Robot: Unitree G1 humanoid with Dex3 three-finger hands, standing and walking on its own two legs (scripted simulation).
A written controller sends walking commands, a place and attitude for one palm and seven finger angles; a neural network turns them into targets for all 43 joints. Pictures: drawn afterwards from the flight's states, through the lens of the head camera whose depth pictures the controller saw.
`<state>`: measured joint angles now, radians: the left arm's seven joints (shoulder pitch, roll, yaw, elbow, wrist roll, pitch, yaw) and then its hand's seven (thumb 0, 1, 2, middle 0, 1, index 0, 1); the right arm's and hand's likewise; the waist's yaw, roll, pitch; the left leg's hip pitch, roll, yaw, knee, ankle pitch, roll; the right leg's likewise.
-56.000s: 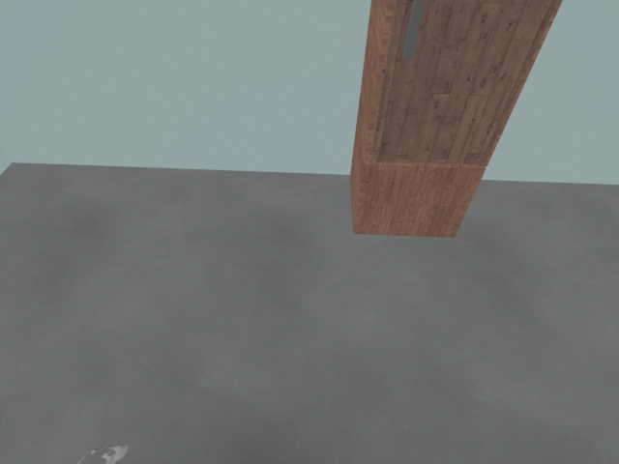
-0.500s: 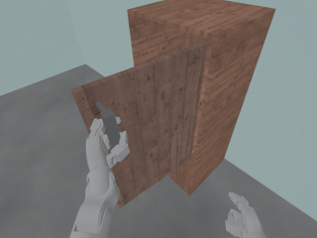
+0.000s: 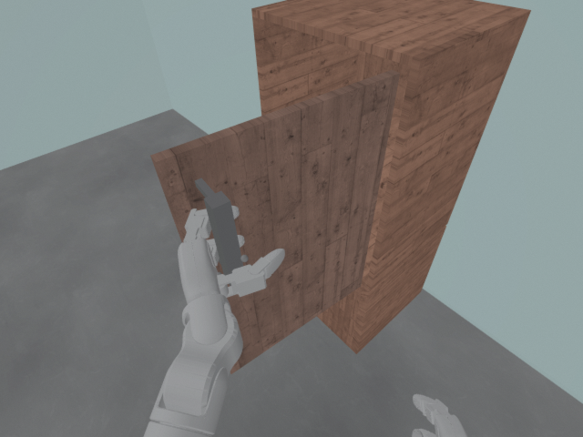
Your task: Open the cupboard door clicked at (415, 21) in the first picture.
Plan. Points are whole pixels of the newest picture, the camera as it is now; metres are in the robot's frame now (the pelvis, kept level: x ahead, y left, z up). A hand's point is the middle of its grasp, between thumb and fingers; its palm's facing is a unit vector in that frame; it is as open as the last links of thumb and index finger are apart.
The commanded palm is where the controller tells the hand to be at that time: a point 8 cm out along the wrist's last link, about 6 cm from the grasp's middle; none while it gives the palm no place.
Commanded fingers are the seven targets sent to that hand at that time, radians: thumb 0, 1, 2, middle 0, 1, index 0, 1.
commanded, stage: open thumb and fingers to let go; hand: left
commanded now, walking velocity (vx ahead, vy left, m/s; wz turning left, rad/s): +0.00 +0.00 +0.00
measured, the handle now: (219, 234) +0.35 +0.13 +0.13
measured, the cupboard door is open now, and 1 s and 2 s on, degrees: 85 86 86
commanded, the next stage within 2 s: slide the hand sideways off the handle in 0.42 s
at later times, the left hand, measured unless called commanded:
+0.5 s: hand (246, 257) +0.31 +0.09 +0.13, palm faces +0.35 -0.94 +0.01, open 14.8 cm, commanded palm +0.26 +0.12 +0.12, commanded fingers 0.00 -0.50 0.30 -0.15 -0.30 -0.15 -0.30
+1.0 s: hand (239, 278) +0.28 +0.09 +0.12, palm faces -0.08 -1.00 +0.01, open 16.2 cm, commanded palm +0.25 +0.15 +0.12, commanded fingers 0.00 -0.50 0.30 -0.15 -0.30 -0.15 -0.30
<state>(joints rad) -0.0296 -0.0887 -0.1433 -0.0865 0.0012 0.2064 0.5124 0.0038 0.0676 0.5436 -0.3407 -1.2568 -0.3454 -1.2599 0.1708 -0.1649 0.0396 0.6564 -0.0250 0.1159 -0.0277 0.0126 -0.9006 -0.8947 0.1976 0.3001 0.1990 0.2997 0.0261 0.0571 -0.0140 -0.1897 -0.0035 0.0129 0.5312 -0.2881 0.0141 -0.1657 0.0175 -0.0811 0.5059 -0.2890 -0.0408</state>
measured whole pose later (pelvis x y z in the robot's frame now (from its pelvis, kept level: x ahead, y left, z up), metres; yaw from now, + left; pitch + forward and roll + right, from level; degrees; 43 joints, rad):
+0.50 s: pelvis -0.02 +0.00 +0.00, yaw +0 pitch -4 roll -1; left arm -0.16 -0.08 -0.14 0.09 -0.01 0.14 0.52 -0.01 -0.49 0.30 -0.34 -0.67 -0.36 -0.65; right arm 0.13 -0.16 0.03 0.66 -0.02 0.07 -0.03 0.01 -0.90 -0.90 0.20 0.30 0.20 0.30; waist 0.03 0.05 0.01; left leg -0.19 0.00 0.01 0.52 -0.25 0.02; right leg -0.16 0.02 -0.09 0.47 -0.24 -0.04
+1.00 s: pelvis -0.02 +0.02 +0.00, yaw -1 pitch -4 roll +0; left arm -0.08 0.08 -0.10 0.03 -0.13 0.08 0.04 -0.02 -0.50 0.30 -0.18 -0.34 -0.18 -0.33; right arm 0.18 -0.19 0.08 0.59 0.03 0.00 -0.03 0.01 -0.90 -0.89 0.20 0.30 0.20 0.30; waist 0.03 0.03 -0.01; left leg -0.21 -0.02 0.04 0.53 -0.25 0.04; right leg -0.21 0.00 -0.06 0.53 -0.26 -0.02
